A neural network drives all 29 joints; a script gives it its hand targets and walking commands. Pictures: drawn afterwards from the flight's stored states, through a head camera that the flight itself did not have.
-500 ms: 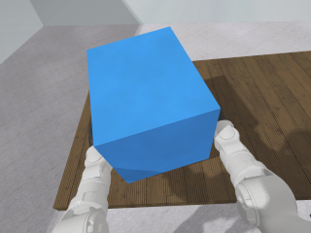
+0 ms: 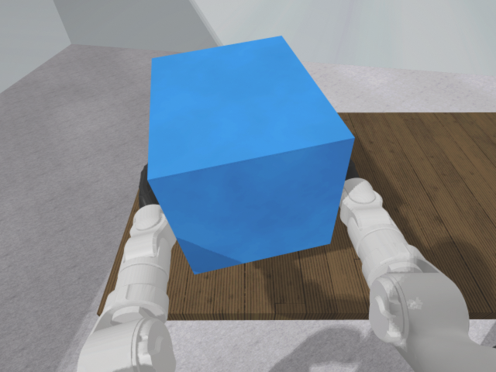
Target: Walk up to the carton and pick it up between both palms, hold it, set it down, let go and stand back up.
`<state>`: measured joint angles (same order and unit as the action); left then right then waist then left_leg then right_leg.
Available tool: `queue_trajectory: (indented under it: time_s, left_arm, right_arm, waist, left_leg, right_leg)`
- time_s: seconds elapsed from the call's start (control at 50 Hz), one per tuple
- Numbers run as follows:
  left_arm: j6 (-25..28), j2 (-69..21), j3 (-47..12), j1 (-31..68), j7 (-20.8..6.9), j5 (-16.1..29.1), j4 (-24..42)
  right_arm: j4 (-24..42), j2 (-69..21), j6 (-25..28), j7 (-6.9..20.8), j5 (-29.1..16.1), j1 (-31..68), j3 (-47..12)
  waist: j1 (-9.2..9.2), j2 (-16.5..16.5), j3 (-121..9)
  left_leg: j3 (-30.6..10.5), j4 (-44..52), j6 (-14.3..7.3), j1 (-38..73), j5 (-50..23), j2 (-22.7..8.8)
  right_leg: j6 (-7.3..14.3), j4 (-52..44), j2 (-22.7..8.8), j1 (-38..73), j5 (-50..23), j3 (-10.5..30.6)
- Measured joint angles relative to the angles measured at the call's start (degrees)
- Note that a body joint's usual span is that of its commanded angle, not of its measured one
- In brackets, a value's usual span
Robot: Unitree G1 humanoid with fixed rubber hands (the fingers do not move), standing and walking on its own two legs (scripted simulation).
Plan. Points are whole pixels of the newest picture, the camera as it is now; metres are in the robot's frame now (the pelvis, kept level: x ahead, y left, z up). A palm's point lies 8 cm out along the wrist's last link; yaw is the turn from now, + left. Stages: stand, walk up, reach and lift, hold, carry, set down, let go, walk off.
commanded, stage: reach and lift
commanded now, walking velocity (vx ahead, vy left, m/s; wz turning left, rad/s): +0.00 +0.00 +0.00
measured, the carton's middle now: (239, 149) +0.47 +0.10 +0.14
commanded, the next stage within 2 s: none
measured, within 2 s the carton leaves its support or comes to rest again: neither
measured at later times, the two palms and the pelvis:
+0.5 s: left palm (158, 181) +0.38 +0.22 +0.12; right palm (360, 175) +0.44 -0.11 +0.13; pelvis +0.02 -0.01 +0.00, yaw +0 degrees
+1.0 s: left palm (152, 182) +0.36 +0.21 +0.15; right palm (375, 187) +0.39 -0.12 +0.16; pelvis -0.01 +0.00 +0.00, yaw +0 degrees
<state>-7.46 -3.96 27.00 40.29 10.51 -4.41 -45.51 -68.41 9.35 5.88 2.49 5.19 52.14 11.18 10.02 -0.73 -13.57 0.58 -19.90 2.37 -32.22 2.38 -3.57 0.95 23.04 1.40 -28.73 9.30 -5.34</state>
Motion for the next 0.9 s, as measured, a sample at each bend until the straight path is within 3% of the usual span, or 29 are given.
queue_trajectory:
  time_s: [0.34, 0.54, 0.9]
  left_arm:
    - [-4.54, 1.49, -2.14, 1.14, -0.60, 0.00, 2.58]
    - [-8.88, 4.24, -3.17, 0.29, -3.86, 0.00, 4.08]
    - [-16.87, 6.24, -5.10, 0.61, -5.40, -1.00, 6.27]
  right_arm:
    - [7.73, -1.54, -5.20, -1.01, -1.07, -3.09, 1.30]
    - [15.37, -5.46, -10.14, -5.02, -5.20, -8.07, 1.31]
    - [20.50, -6.80, -18.70, -6.49, -5.26, -8.98, 1.30]
  waist:
    - [-2.82, 0.00, -0.04]
    - [-3.35, -0.01, 1.15]
    - [-7.39, 0.00, 5.26]
  left_leg:
    - [0.00, -0.02, 0.00, 2.56, 1.00, 0.01]
    - [0.00, -0.02, 0.02, 8.80, 2.33, 0.08]
    - [0.00, -0.01, -0.64, 14.67, 1.45, 0.64]
  right_leg:
    - [0.02, 0.00, 0.00, 2.58, 0.90, 0.00]
    - [0.02, 0.01, -0.05, 8.82, 1.99, 0.02]
    - [0.02, -0.51, -0.53, 15.03, 1.23, 0.07]
